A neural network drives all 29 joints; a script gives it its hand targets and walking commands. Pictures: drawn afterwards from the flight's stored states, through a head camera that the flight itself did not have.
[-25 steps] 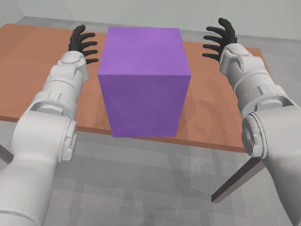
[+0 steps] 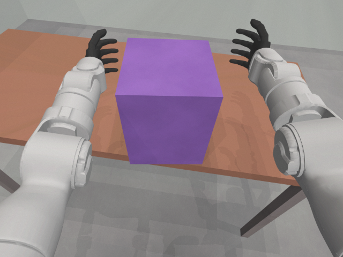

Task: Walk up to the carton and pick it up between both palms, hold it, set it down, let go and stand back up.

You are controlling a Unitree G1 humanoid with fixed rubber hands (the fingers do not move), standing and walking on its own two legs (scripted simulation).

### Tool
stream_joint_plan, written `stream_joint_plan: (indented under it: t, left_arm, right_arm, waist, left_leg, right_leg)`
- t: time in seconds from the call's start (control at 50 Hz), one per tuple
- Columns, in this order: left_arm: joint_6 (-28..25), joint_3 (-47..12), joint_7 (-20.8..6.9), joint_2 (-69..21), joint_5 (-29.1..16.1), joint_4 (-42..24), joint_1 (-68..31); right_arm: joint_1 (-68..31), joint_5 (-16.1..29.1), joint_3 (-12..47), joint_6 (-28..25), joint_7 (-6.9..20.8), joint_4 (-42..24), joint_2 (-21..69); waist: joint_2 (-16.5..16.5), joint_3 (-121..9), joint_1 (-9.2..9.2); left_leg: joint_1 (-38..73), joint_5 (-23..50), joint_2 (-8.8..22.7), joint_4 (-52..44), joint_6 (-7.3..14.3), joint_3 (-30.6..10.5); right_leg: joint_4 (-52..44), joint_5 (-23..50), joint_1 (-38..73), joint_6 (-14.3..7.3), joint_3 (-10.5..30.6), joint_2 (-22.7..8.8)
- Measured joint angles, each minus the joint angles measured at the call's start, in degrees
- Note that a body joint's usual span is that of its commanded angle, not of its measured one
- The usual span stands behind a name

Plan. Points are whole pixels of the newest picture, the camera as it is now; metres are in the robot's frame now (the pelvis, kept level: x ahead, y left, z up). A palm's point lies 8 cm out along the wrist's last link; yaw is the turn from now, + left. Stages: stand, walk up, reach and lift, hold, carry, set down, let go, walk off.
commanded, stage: set down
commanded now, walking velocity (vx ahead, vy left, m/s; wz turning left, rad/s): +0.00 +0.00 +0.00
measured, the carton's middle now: (167, 105) +0.47 +0.03 +0.09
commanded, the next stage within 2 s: none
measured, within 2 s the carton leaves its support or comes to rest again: neither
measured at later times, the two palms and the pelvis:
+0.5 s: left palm (85, 105) +0.39 +0.21 +0.15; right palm (255, 107) +0.40 -0.16 +0.15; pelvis -0.02 +0.00 +0.00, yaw +0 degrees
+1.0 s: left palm (82, 129) +0.35 +0.21 +0.13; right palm (264, 131) +0.36 -0.18 +0.12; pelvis +0.00 +0.01 +0.00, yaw -1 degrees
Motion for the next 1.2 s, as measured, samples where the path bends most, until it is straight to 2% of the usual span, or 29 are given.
stream_joint_plan:
  t: [0.14,0.32,0.38,0.46,0.56,0.62,0.68,0.78,0.9,0.96,1.06,1.12,1.2]
  left_arm:
    - [4.08,3.85,-0.88,-1.31,2.42,-15.25,11.37]
    - [5.15,4.84,-1.80,0.94,-0.20,-23.14,17.26]
    - [4.60,5.15,-2.96,0.32,0.14,-24.16,19.11]
    - [4.04,5.63,-4.14,-1.26,1.93,-22.76,21.84]
    - [3.49,3.44,-1.83,-2.19,0.81,-22.69,24.83]
    - [2.98,2.35,-0.01,-3.19,0.27,-26.70,27.74]
    - [3.56,2.94,0.53,-4.93,1.38,-32.16,31.20]
    - [7.64,5.16,-0.38,-7.27,4.40,-41.84,36.39]
    - [10.66,6.64,-1.46,-7.07,5.56,-48.01,38.64]
    - [10.28,8.32,-3.21,-7.55,7.56,-51.55,42.66]
    - [9.18,8.84,-6.00,-8.69,9.42,-53.13,50.75]
    - [7.57,7.63,-5.85,-9.21,8.87,-54.13,55.67]
    - [2.84,5.48,-4.36,-9.28,6.94,-54.67,60.45]
  right_arm:
    - [8.24,4.35,5.62,0.15,-0.27,-11.83,-2.44]
    - [17.54,5.53,7.45,2.83,-1.52,-22.99,-2.07]
    - [21.33,4.75,7.58,2.79,-1.24,-25.38,-0.95]
    - [25.34,2.17,6.02,2.11,-0.86,-24.68,1.25]
    - [27.51,-0.95,1.89,1.53,-0.11,-24.60,3.38]
    - [29.07,-1.91,0.49,0.28,0.49,-27.60,3.98]
    - [31.12,-2.27,0.55,-1.13,0.90,-30.84,3.92]
    - [34.52,-1.23,1.88,-1.57,1.27,-33.09,2.48]
    - [39.44,0.89,3.96,-1.23,1.67,-37.67,-0.26]
    - [44.23,1.39,5.53,-2.91,1.69,-42.21,-0.16]
    - [52.46,-0.23,6.15,-4.21,1.40,-46.82,1.88]
    - [57.87,-2.18,5.53,-5.16,1.36,-50.52,3.45]
    - [63.91,-5.31,4.12,-7.44,2.12,-54.99,5.83]
  waist:
    - [1.71,2.43,1.43]
    - [2.04,3.79,1.95]
    - [1.65,3.82,1.89]
    - [0.94,4.86,1.58]
    - [0.10,6.06,1.65]
    - [-0.04,6.28,1.64]
    - [0.14,6.03,1.49]
    - [0.73,6.76,1.12]
    - [0.98,8.20,1.90]
    - [1.19,9.06,1.64]
    - [1.34,10.40,1.18]
    - [1.16,11.53,1.49]
    - [0.51,12.43,2.12]
  left_leg:
    - [3.28,0.51,0.14,-1.66,0.06,0.80]
    - [4.93,1.73,-0.26,-2.71,0.09,1.17]
    - [6.26,1.79,-0.50,-2.91,0.18,1.01]
    - [8.66,1.61,-0.93,-2.77,0.39,0.61]
    - [7.45,0.95,-1.35,-0.69,0.78,0.69]
    - [6.04,0.70,-1.56,0.17,1.04,0.86]
    - [5.49,0.45,-1.64,0.44,1.24,0.92]
    - [8.17,-0.30,-1.58,0.17,1.40,0.97]
    - [12.43,-0.52,-1.54,-1.34,1.36,1.62]
    - [15.34,-0.43,-1.53,-2.64,1.23,1.67]
    - [18.90,-0.46,-1.71,-3.67,1.13,1.52]
    - [19.20,-0.35,-1.80,-3.72,1.14,1.61]
    - [17.17,0.01,-1.88,-3.23,1.11,1.66]
  right_leg:
    - [-0.81,0.47,2.49,0.00,1.14,0.22]
    - [0.80,0.35,2.75,-0.09,1.83,-0.08]
    - [0.87,0.21,4.04,-0.03,1.79,-0.26]
    - [1.19,-0.24,6.55,0.18,1.51,-0.64]
    - [3.60,-1.03,5.16,0.50,1.75,-1.07]
    - [4.41,-1.17,3.71,0.75,2.04,-1.26]
    - [4.09,-1.09,3.42,1.03,2.18,-1.32]
    - [2.54,-1.08,6.64,1.24,2.35,-1.19]
    - [1.88,-1.49,10.21,1.22,3.09,-1.09]
    - [0.88,-1.54,12.97,1.11,3.22,-1.02]
    - [0.62,-2.05,16.24,1.06,3.15,-1.15]
    - [1.22,-2.27,16.19,1.02,3.27,-1.23]
    - [2.41,-2.25,13.80,0.93,3.38,-1.29]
